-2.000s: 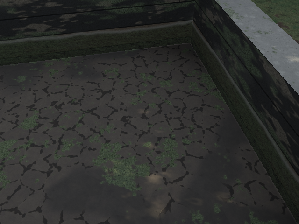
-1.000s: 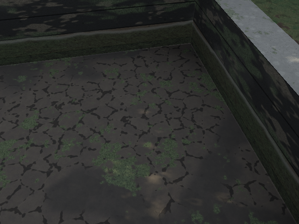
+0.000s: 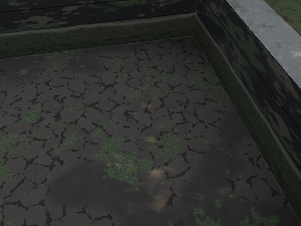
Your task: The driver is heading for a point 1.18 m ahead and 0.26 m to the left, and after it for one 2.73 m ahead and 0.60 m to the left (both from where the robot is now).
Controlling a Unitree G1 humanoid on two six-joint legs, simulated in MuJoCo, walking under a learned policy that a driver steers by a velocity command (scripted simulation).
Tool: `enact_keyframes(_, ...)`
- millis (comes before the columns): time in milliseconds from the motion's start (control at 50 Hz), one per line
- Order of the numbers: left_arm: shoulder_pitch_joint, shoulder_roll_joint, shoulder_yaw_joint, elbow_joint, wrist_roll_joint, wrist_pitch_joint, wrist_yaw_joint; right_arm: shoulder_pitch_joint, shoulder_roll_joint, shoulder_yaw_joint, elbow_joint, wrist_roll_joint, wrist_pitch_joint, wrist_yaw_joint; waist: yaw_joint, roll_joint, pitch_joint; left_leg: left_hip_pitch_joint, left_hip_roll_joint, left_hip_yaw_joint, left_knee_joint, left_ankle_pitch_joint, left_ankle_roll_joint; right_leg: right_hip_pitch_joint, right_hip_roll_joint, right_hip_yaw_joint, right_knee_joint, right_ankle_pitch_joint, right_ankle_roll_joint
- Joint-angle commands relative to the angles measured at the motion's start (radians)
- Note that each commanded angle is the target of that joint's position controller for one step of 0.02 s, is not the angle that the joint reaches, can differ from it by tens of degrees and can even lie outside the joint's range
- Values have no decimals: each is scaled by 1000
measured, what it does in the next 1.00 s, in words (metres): stands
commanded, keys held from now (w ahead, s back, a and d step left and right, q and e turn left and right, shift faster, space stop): no key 0.10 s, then w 0.90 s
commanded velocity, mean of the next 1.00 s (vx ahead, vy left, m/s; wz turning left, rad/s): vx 0.34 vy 0.00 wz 0.00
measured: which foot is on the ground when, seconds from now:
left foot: down 0.00-1.00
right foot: down 0.00-1.00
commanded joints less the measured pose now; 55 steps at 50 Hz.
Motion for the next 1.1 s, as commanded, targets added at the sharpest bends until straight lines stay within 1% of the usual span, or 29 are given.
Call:
enact_keyframes(20,-48,78,21,-84,-1,-15,3,-46,-74,-19,-88,-4,-5,-1,6,-18,-54,-9,82,-83,-25,214,34,7,-145,138,-54,274,-34)
enact_keyframes(100,-49,81,23,-92,1,-17,2,-46,-79,-23,-96,-6,-1,1,2,-8,-47,-12,81,-85,-23,196,36,-13,-146,142,-54,250,-36)
enact_keyframes(120,-45,49,10,-88,3,-20,0,-40,-45,-9,-92,-8,-2,4,0,-9,-76,13,87,-92,-64,132,30,-4,-151,148,-97,168,-27)
enact_keyframes(140,-46,26,-1,-80,2,-22,-3,-44,-20,2,-83,-8,-4,7,-1,-8,-56,26,88,-99,-108,78,23,-12,-150,152,-149,77,-15)
enact_keyframes(160,-42,30,-2,-72,1,-25,-7,-47,-22,4,-76,-8,-6,8,-1,-9,-25,34,86,-102,-129,57,21,-23,-144,153,-179,30,-7)
enact_keyframes(200,-35,55,4,-60,2,-29,-9,-37,-50,-1,-63,-9,-10,8,-6,-8,6,40,83,-100,-132,60,25,-24,-135,149,-191,31,-7)
enact_keyframes(240,-28,63,6,-54,-1,-36,-10,-22,-62,-5,-54,-6,-15,6,-9,-4,2,42,79,-95,-120,59,29,-14,-128,141,-178,42,-13)
enact_keyframes(260,-28,63,6,-54,-3,-38,-9,-19,-62,-6,-52,-4,-19,6,-9,-2,-3,41,75,-90,-110,52,31,-9,-124,136,-166,42,-17)
enact_keyframes(280,-40,58,6,-59,-1,-37,-11,-20,-66,-7,-51,-1,-26,5,-12,9,-1,40,68,-82,-92,60,28,-12,-121,134,-142,58,-21)
enact_keyframes(340,-43,54,7,-64,-3,-35,-9,-30,-53,-3,-59,2,-33,4,-8,6,-4,24,58,-72,-50,70,36,-19,-107,114,-90,50,-28)
enact_keyframes(420,-41,52,9,-73,2,-32,-4,-30,-56,-2,-70,1,-33,-1,-4,8,-10,23,56,-67,7,167,44,-25,-96,97,-21,106,-31)
enact_keyframes(440,-93,46,9,-107,13,-35,-15,-74,-60,-3,-106,5,-25,-4,9,7,21,2,82,-90,43,390,45,-48,-93,63,41,272,-27)
enact_keyframes(460,-67,41,9,-106,20,-38,-17,-61,-71,-9,-108,2,-22,-6,13,19,-41,39,90,-95,67,456,50,-31,-93,57,61,306,-25)
enact_keyframes(500,-62,42,10,-110,20,-40,-14,-61,-70,-12,-121,-1,-17,-9,10,22,-74,59,88,-90,100,522,50,-27,-90,48,91,350,-20)
enact_keyframes(540,-72,41,11,-118,19,-38,-10,-71,-65,-13,-133,-4,-12,-11,10,22,-91,57,80,-83,123,544,45,-18,-91,43,113,387,-18)
enact_keyframes(660,-104,41,10,-137,14,-35,-12,-112,-53,-14,-160,-9,-3,-9,8,0,-106,28,62,-65,161,458,23,-20,-104,47,137,436,-21)
enact_keyframes(680,-61,41,8,-119,-1,-32,1,-74,-45,-13,-141,-9,-12,-8,-6,-2,-164,52,36,-43,141,239,18,13,-107,86,103,283,-26)
enact_keyframes(700,-99,47,8,-130,-5,-26,2,-96,-35,-7,-148,-9,-14,-4,-12,-16,-84,9,30,-41,127,183,15,-20,-111,99,88,252,-30)
enact_keyframes(720,-112,49,9,-138,-5,-22,2,-110,-35,-6,-150,-10,-16,-2,-10,-20,-53,-8,30,-43,122,157,15,-38,-114,106,80,231,-31)
enact_keyframes(760,-115,52,9,-145,-3,-19,-1,-123,-38,-5,-153,-8,-20,2,-7,-19,-24,-18,32,-47,122,146,17,-65,-114,111,71,199,-29)
enact_keyframes(780,-114,52,8,-148,-2,-20,-2,-125,-37,-4,-154,-8,-23,3,-5,-19,-23,-16,35,-50,122,148,18,-72,-112,111,70,187,-27)
enact_keyframes(880,-112,49,8,-157,1,-26,-5,-132,-38,-4,-155,-4,-33,3,0,-3,-33,-8,42,-58,120,174,22,-69,-103,104,73,171,-21)
enact_keyframes(1100,-106,44,7,-163,3,-27,-3,-120,-37,-4,-151,-5,-35,3,3,-6,-48,-8,41,-57,126,189,21,-55,-100,97,83,189,-20)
